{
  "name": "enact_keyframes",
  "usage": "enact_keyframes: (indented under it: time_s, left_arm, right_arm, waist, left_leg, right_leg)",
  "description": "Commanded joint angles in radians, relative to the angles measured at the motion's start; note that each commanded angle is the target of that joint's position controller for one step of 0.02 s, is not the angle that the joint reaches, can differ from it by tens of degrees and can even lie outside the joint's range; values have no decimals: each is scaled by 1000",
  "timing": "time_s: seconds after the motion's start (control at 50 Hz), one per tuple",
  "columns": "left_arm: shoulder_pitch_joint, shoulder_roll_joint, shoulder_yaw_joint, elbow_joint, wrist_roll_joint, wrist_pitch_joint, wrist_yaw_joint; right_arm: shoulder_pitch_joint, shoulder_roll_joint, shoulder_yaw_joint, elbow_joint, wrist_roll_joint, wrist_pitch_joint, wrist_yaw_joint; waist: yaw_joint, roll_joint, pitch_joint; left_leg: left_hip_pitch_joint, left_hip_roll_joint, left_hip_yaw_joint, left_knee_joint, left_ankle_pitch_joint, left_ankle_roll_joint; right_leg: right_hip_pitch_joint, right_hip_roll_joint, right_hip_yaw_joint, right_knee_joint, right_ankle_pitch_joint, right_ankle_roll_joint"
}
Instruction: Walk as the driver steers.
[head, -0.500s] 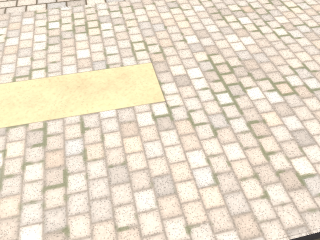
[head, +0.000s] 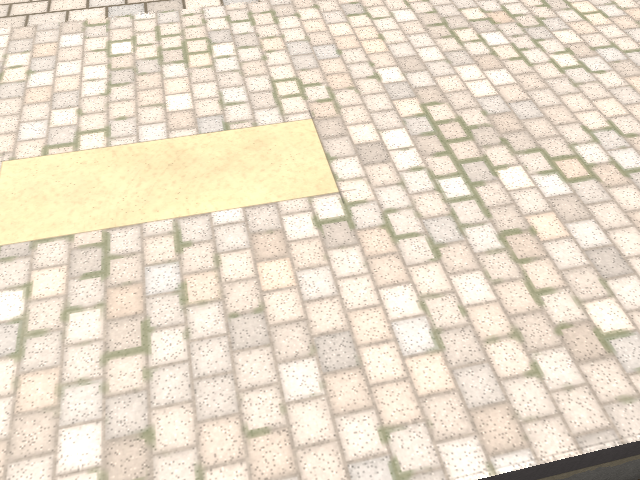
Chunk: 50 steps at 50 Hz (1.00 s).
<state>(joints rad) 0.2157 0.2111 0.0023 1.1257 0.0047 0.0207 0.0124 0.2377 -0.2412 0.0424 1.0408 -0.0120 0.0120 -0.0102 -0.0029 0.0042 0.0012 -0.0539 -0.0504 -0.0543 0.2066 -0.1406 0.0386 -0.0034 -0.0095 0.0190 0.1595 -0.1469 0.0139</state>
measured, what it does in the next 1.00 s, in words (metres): walks ahead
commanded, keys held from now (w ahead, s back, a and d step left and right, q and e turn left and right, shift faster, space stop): no key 0.14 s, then w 0.76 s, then w+q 0.10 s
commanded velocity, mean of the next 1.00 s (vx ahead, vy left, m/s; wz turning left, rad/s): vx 0.31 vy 0.00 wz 0.01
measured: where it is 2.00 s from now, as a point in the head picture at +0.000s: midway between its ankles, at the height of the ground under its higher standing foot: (332, 333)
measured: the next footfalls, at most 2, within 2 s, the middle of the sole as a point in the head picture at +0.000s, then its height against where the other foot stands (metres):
right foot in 1.06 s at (429, 428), level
left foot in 1.76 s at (290, 346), level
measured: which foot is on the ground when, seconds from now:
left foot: down 0.00-1.00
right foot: down 0.00-0.60, up 0.62-1.00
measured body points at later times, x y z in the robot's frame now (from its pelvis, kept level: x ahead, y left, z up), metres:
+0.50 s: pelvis +0.03 -0.01 -0.01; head +0.01 -0.01 +0.44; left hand -0.01 +0.23 -0.16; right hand +0.07 -0.27 -0.16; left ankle -0.02 +0.09 -0.75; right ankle -0.04 -0.13 -0.75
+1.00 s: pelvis +0.29 -0.05 -0.07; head +0.34 -0.08 +0.38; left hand +0.56 +0.19 -0.14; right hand +0.14 -0.32 -0.20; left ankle +0.00 +0.09 -0.75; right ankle +0.58 -0.21 -0.71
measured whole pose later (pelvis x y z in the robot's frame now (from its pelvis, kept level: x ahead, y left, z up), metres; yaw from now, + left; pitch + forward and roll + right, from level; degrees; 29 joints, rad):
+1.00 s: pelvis +0.29 -0.05 -0.07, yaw +0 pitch +1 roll +1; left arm -0.13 0.30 0.08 0.83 0.04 -0.02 -0.04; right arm 0.55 -0.31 -0.06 1.09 -0.04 -0.12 -0.02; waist -0.13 0.03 0.09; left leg 0.40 0.01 -0.02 0.11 -0.53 -0.02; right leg -0.87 -0.10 0.01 0.74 0.01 -0.02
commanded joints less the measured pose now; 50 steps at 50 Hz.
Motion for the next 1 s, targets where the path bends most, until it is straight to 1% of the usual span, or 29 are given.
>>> enact_keyframes:
  time_s: [0.02, 0.16, 0.24, 0.32, 0.4, 0.44, 0.48, 0.52, 0.56, 0.58, 0.6, 0.62, 0.64, 0.66, 0.68, 0.72, 0.76, 0.78, 0.8, 0.82, 0.84, 0.86, 0.88, 0.9, 0.92, 0.94, 0.96, 0.98, 1.0]
  left_arm:
    - [33, 88, 8, -5, 2, -1, 3]
    - [68, 66, -2, 13, 5, -4, 1]
    - [87, 60, 5, -7, 18, -4, -11]
    - [122, 31, 2, -18, 31, -21, -17]
    - [152, 67, 17, -29, 22, -34, -17]
    - [158, 129, 43, -46, 15, -39, -18]
    - [173, 172, 66, -44, 10, -34, -23]
    - [136, 162, 72, -56, -6, -37, -20]
    - [52, 142, 71, -81, -11, -45, -20]
    - [-7, 137, 67, -100, -11, -55, -23]
    - [-17, 79, 55, -130, 4, -69, -29]
    - [-19, 97, 61, -132, 24, -70, -22]
    - [-47, 123, 72, -129, 27, -73, -16]
    - [-40, 124, 72, -120, 12, -73, -22]
    - [-44, 118, 70, -118, 7, -73, -31]
    - [-90, 109, 68, -130, 30, -62, -45]
    - [-115, 99, 69, -154, 56, -47, -60]
    - [-121, 114, 80, -152, 68, -43, -66]
    - [-165, 130, 90, -176, 64, -42, -64]
    - [-331, 150, 105, -248, 41, -62, -45]
    - [-388, 168, 110, -275, 38, -78, -35]
    - [-392, 162, 103, -287, 33, -73, -22]
    - [-398, 164, 107, -295, 49, -70, -21]
    - [-434, 186, 114, -304, 38, -66, -20]
    - [-479, 184, 109, -328, 42, -65, -21]
    - [-533, 144, 86, -377, 41, -56, -19]
    - [-595, 155, 81, -407, 45, -55, -34]
    - [-517, 47, 32, -421, 41, -62, -86]
    - [-470, 11, 31, -386, 22, -45, -103]
  right_arm:
    - [6, -108, -16, -25, -2, -2, -3]
    - [10, -108, -13, -5, 2, 1, -1]
    - [5, -153, -38, -9, -1, 17, 3]
    - [21, -163, -62, -22, -2, 20, 10]
    - [-37, -122, -62, -66, -5, 12, 17]
    - [-53, -73, -49, -77, -17, -6, 26]
    - [-6, -64, -40, -73, -41, -30, 28]
    - [57, -52, -39, -55, -31, -51, 20]
    - [173, -63, -45, -18, -35, -58, 16]
    - [262, -118, -68, 4, -28, -63, 10]
    - [317, -229, -102, 16, -15, -64, 6]
    - [375, -239, -112, 31, -12, -68, 11]
    - [372, -222, -116, 20, -19, -80, 14]
    - [308, -197, -113, -7, -19, -84, 16]
    - [258, -180, -113, -29, -16, -84, 14]
    - [211, -168, -117, -47, -14, -83, -1]
    - [207, -168, -123, -43, -3, -101, -8]
    - [250, -166, -122, -25, -33, -116, -6]
    - [266, -152, -116, -20, -32, -127, -6]
    - [290, -136, -105, 5, -54, -158, -2]
    - [297, -172, -115, 9, -52, -175, -3]
    - [229, -204, -131, 6, -64, -191, 0]
    - [271, -196, -130, 12, -63, -194, 1]
    - [295, -222, -138, 25, -61, -192, -3]
    - [356, -219, -134, 34, -59, -185, -5]
    - [306, -207, -135, 29, -44, -156, -15]
    - [360, -202, -130, 40, -54, -143, -15]
    - [235, -153, -110, -28, -15, -126, -14]
    - [257, -189, -111, -18, 20, -118, -3]
  waist:
    - [0, -6, 47]
    - [-4, -1, 36]
    - [8, 44, 88]
    - [14, 53, 117]
    - [41, -39, 132]
    - [48, -155, 148]
    - [20, -195, 163]
    - [-18, -144, 134]
    - [-84, -97, 110]
    - [-131, -13, 85]
    - [-124, 195, 82]
    - [-131, 235, 109]
    - [-98, 83, 138]
    - [-60, 10, 129]
    - [-32, 0, 136]
    - [-14, 10, 97]
    - [-14, 49, 109]
    - [-42, 91, 104]
    - [-54, 79, 128]
    - [-91, 169, 237]
    - [-106, 139, 253]
    - [-63, 173, 287]
    - [-86, 133, 249]
    - [-98, 160, 273]
    - [-125, 134, 268]
    - [-104, 107, 296]
    - [-146, 83, 311]
    - [-53, -165, 264]
    - [-82, -171, 209]
  left_leg:
    - [-19, 126, -100, -15, 81, 16]
    - [-28, 112, -104, -25, -44, 21]
    - [-112, 95, -145, -57, -468, 79]
    - [-131, 138, -221, -59, -511, 133]
    - [-192, 60, -119, 58, -419, 112]
    - [-235, -19, 2, 221, -278, 77]
    - [-237, -1, 72, 314, -267, 62]
    - [-141, 14, 90, 279, -248, 59]
    - [61, 9, 72, 188, -175, 76]
    - [178, 65, -29, 107, -164, 104]
    - [257, 210, -270, 24, -66, 171]
    - [334, 348, -438, -21, 86, 271]
    - [343, 399, -428, -13, 222, 307]
    - [319, 386, -358, -27, 241, 299]
    - [287, 372, -312, -57, 214, 280]
    - [289, 340, -242, -85, 222, 235]
    - [211, 282, -138, -111, 236, 198]
    - [224, 275, -89, -61, 234, 206]
    - [187, 285, -96, -54, 223, 204]
    - [292, 293, -108, -87, 118, 166]
    - [360, 318, -141, -79, 157, 177]
    - [255, 281, -81, -82, 38, 151]
    - [292, 297, -99, -53, 47, 168]
    - [340, 316, -109, -21, 44, 176]
    - [408, 336, -150, -25, 57, 180]
    - [316, 284, -105, -85, 57, 150]
    - [299, 257, -80, -96, 100, 137]
    - [-95, 255, -49, -218, 155, 131]
    - [-231, 231, -55, -305, 183, 137]
  right_leg:
    - [-82, -95, 54, -12, 67, -38]
    - [-107, -82, 48, 1, -15, -37]
    - [-185, -3, -18, 110, -318, -60]
    - [-205, -6, -38, 178, -269, -82]
    - [-144, -55, 61, 76, -368, -116]
    - [-114, -151, 230, -45, -452, -157]
    - [-110, -237, 329, -72, -360, -210]
    - [-122, -223, 258, -15, -103, -217]
    - [-233, -151, 132, 125, 139, -187]
    - [-330, -82, 53, 295, 121, -154]
    - [-474, 31, -65, 468, -102, -106]
    - [-647, 33, -55, 659, -436, -107]
    - [-726, -7, -2, 783, -448, -107]
    - [-725, -43, 22, 818, -391, -103]
    - [-720, -71, 25, 806, -329, -98]
    - [-725, -79, 11, 824, -227, -61]
    - [-686, -62, -33, 795, -145, -20]
    - [-723, -47, -62, 888, -38, -19]
    - [-760, -51, -48, 879, -19, -16]
    - [-995, -73, 68, 817, -49, -14]
    - [-1079, -79, 85, 789, -35, -9]
    - [-1039, -90, 81, 690, 48, -13]
    - [-1047, -84, 44, 728, 112, -20]
    - [-1157, -87, 56, 788, 64, -37]
    - [-1245, -96, 62, 843, -3, -38]
    - [-1177, -118, 42, 713, -58, -26]
    - [-1142, -93, -26, 716, -27, -27]
    - [-589, -71, -88, 393, 299, -33]
    - [-267, 7, -172, 419, 433, -43]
